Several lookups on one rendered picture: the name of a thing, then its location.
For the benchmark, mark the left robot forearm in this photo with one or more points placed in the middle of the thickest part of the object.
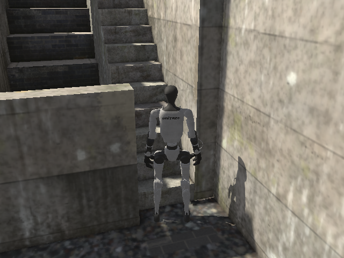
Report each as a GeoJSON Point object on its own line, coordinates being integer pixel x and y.
{"type": "Point", "coordinates": [149, 146]}

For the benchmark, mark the left robot hand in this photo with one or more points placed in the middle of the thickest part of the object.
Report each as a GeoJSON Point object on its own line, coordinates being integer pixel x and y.
{"type": "Point", "coordinates": [147, 161]}

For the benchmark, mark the right robot hand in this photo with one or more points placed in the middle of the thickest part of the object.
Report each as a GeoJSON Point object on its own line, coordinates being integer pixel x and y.
{"type": "Point", "coordinates": [197, 157]}

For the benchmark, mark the robot right upper arm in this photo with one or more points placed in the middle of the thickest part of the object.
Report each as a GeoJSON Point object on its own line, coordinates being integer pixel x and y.
{"type": "Point", "coordinates": [190, 122]}

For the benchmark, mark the robot thigh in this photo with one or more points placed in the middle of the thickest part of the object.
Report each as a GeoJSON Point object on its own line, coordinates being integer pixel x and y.
{"type": "Point", "coordinates": [159, 157]}
{"type": "Point", "coordinates": [185, 167]}

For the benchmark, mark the right robot forearm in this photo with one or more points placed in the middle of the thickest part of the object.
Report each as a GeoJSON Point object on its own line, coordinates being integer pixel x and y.
{"type": "Point", "coordinates": [195, 145]}

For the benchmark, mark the right robot thigh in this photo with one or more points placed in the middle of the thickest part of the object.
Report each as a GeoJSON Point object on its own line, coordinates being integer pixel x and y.
{"type": "Point", "coordinates": [185, 167]}

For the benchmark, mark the left robot thigh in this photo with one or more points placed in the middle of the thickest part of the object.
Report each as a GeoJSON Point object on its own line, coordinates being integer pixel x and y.
{"type": "Point", "coordinates": [159, 157]}

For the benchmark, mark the robot left upper arm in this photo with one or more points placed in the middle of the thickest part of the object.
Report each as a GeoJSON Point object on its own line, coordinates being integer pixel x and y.
{"type": "Point", "coordinates": [152, 123]}

